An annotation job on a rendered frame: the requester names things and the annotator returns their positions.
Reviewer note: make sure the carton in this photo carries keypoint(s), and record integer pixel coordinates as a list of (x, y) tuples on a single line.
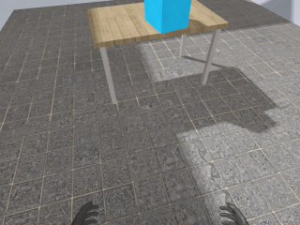
[(167, 15)]

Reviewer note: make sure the robot right hand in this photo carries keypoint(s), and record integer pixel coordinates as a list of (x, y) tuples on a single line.
[(236, 215)]

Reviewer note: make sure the table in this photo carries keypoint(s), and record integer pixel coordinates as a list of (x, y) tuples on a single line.
[(123, 24)]

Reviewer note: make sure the robot left hand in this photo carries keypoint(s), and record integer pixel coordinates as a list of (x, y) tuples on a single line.
[(82, 215)]

